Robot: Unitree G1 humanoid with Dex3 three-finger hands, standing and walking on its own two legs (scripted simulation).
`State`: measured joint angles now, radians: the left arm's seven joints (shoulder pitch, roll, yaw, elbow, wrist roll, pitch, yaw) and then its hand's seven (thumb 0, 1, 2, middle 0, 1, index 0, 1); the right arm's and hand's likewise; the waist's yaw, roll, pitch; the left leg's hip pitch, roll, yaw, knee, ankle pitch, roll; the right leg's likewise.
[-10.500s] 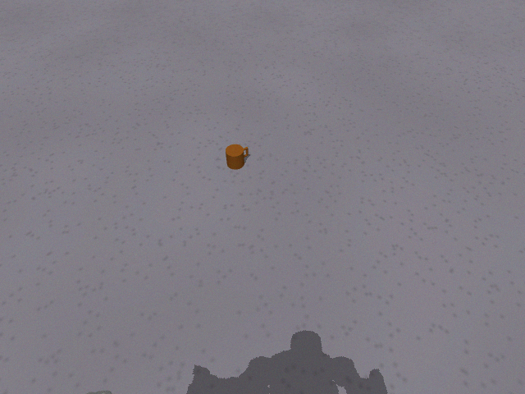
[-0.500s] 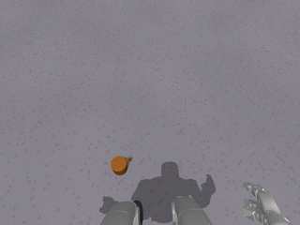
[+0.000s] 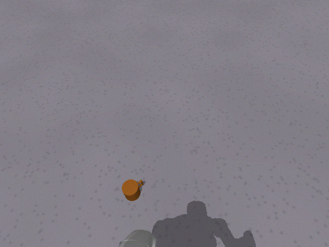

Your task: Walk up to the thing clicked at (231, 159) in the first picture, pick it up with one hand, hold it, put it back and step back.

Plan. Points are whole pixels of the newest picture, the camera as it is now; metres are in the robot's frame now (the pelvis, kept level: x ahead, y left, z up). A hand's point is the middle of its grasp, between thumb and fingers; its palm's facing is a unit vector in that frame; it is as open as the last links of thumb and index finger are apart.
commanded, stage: walk up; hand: left
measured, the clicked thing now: (133, 188) +0.50 +0.25 -0.71
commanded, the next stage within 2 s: none
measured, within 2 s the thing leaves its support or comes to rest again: neither
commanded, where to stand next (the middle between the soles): +0.12 +0.00 m, yaw +3 degrees
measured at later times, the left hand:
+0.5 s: hand out of the picture +0.12 +0.31 -0.14, palm faces +0.06 -0.94 -0.33, open 7.4 cm
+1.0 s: hand out of the picture +0.12 +0.24 -0.15, palm faces +0.12 -0.94 -0.33, open 7.3 cm
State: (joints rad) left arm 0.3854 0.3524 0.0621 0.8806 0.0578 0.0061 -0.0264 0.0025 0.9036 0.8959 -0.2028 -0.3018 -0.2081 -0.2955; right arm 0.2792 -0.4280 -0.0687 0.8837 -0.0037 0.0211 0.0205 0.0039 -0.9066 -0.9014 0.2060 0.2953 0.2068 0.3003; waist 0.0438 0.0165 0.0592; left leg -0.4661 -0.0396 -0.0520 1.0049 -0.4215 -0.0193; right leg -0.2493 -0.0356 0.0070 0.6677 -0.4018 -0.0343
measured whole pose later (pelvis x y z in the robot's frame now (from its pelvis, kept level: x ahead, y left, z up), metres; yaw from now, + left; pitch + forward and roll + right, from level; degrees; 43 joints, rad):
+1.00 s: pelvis +0.01 -0.02 -0.01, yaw +7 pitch -3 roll +2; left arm 0.12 0.36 0.05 0.86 0.04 0.05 -0.01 0.00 0.91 0.90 -0.20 -0.30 -0.21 -0.30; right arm 0.30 -0.38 -0.03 0.94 -0.05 0.01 0.01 0.00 -0.91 -0.90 0.21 0.30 0.21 0.30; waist -0.01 -0.07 0.05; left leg -0.18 -0.06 0.05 0.66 -0.46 0.05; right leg -0.54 -0.03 0.00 0.84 -0.40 -0.02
